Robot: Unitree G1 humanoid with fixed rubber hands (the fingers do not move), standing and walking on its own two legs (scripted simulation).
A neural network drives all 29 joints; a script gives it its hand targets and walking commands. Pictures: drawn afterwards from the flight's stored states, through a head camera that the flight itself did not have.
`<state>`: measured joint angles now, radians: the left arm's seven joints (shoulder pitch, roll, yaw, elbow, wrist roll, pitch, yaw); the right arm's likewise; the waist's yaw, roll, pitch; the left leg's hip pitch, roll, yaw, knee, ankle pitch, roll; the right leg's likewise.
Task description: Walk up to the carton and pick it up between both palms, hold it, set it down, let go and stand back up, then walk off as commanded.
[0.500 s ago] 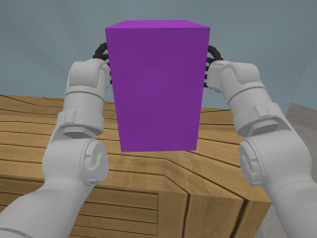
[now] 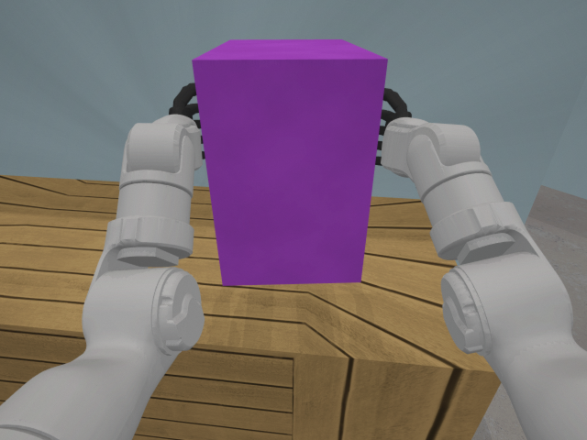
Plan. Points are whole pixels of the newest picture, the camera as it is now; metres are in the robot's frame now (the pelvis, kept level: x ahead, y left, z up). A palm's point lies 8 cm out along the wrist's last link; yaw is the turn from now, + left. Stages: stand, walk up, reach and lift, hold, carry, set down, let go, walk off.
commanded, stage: hold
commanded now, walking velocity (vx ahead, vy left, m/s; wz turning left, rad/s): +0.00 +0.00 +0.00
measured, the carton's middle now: (288, 148) +0.41 -0.01 +0.30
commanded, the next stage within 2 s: none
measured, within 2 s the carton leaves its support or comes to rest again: neither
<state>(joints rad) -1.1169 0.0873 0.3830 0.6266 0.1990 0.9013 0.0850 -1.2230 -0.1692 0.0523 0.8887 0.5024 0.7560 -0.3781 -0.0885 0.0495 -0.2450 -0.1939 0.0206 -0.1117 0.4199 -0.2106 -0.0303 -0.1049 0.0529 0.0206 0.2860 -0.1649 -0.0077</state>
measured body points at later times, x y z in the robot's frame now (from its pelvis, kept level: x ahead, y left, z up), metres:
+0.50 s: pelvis +0.00 +0.00 +0.00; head -0.11 +0.01 +0.44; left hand +0.39 +0.12 +0.33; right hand +0.37 -0.14 +0.33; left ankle +0.01 +0.13 -0.75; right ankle -0.01 -0.12 -0.75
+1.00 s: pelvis +0.00 +0.00 +0.00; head -0.11 +0.01 +0.44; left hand +0.39 +0.13 +0.33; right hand +0.37 -0.14 +0.33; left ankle +0.01 +0.13 -0.75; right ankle -0.01 -0.12 -0.75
